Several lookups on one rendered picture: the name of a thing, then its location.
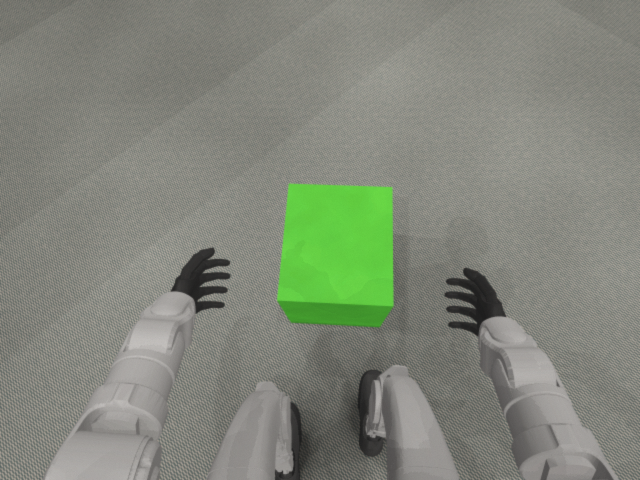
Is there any right robot forearm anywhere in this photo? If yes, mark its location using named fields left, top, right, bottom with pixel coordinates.
left=478, top=316, right=619, bottom=480

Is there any robot right thigh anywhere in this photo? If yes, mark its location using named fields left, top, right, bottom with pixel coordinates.
left=370, top=375, right=459, bottom=480

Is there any left robot forearm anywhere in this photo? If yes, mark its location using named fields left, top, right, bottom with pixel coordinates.
left=42, top=291, right=196, bottom=480

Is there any robot left thigh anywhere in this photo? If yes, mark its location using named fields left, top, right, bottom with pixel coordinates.
left=207, top=390, right=291, bottom=480

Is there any robot left hand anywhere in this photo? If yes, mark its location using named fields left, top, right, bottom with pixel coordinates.
left=170, top=248, right=230, bottom=313

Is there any robot thigh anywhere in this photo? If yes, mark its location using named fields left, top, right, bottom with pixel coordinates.
left=207, top=390, right=291, bottom=480
left=370, top=375, right=459, bottom=480

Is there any carton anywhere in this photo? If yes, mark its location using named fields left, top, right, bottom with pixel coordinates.
left=277, top=184, right=393, bottom=327

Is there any left robot upper arm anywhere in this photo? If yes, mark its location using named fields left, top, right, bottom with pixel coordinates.
left=49, top=431, right=162, bottom=480

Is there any robot right hand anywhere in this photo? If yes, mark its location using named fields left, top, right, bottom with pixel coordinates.
left=445, top=268, right=506, bottom=336

